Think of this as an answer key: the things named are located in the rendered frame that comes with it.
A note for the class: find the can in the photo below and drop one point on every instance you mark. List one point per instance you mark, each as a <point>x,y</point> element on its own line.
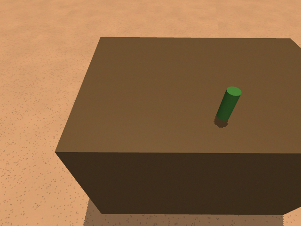
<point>228,103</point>

